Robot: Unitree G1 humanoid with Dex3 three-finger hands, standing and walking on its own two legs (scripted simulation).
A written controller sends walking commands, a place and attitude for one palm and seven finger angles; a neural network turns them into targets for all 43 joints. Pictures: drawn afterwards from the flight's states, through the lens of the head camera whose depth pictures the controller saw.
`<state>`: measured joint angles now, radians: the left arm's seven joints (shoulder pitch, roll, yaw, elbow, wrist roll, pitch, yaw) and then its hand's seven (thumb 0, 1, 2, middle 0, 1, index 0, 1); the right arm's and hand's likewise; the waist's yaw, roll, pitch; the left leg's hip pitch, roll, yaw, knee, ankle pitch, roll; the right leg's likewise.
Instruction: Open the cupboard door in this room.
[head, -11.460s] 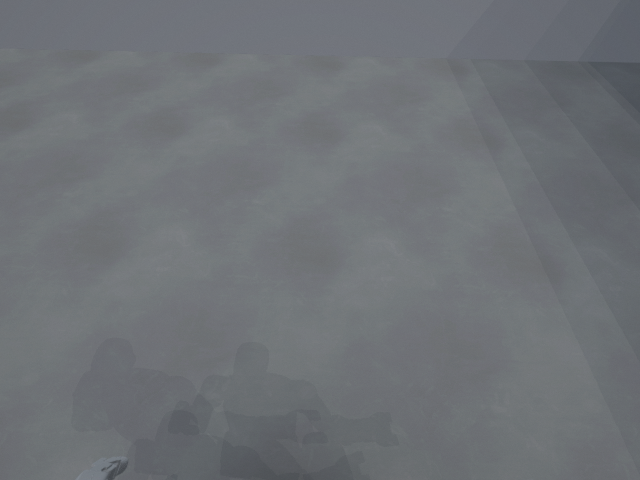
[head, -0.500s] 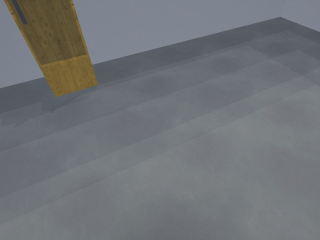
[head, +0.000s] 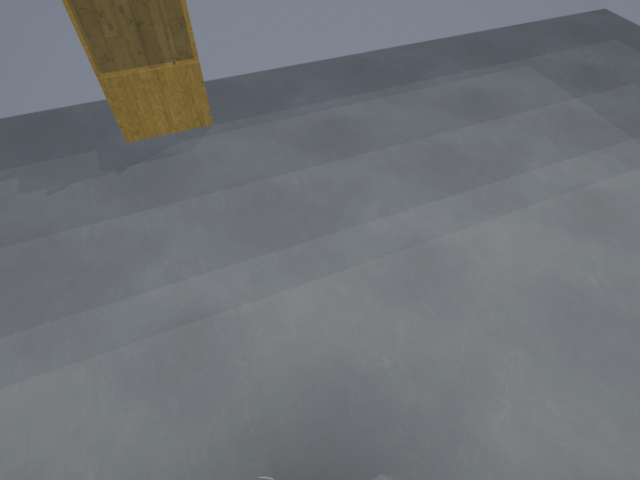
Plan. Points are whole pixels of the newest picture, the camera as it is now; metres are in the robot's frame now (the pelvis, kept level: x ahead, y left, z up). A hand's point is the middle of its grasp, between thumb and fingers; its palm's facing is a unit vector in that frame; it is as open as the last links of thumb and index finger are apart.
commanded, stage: stand and wait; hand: left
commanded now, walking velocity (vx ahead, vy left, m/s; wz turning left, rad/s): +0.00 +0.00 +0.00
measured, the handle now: out of the picture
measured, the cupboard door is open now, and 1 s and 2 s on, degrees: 0 0 0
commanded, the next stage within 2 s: turn or walk to find it in 0.26 s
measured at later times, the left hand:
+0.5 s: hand out of the picture -0.04 +0.15 -0.16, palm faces +0.19 -0.95 -0.24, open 7.3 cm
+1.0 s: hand out of the picture -0.07 +0.16 -0.17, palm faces +0.22 -0.96 -0.19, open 7.4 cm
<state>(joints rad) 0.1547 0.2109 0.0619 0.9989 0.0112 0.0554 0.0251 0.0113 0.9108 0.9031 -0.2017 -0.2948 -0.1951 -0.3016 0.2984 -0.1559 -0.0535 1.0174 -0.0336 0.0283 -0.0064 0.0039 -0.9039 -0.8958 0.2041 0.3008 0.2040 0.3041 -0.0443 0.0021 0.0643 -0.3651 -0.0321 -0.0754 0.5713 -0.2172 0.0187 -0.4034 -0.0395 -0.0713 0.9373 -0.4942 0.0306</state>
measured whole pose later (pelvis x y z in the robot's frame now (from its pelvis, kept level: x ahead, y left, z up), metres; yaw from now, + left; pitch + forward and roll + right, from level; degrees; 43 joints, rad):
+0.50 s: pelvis -0.02 -0.03 +0.01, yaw +8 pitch -1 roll +1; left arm 0.27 0.17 0.02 1.04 0.02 0.00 0.03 0.01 0.92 0.90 -0.20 -0.30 -0.20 -0.30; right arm 0.16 -0.23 -0.05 1.05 -0.01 0.05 -0.01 0.00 -0.91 -0.90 0.20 0.30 0.20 0.30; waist 0.03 0.01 0.08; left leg -0.29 0.01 0.00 0.72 -0.43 -0.04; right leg -0.19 -0.05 -0.11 0.51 -0.30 -0.02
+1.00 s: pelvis -0.06 -0.01 +0.01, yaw +11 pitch -2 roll +0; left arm 0.24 0.16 0.01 1.10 0.01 0.02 0.02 0.01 0.91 0.90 -0.20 -0.29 -0.20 -0.30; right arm 0.21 -0.18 -0.03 1.09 -0.02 0.03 -0.01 0.00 -0.92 -0.90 0.20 0.30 0.20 0.30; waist 0.01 -0.01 0.04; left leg -0.22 -0.02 0.00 0.50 -0.25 0.02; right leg -0.21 -0.08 -0.12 0.50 -0.26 0.03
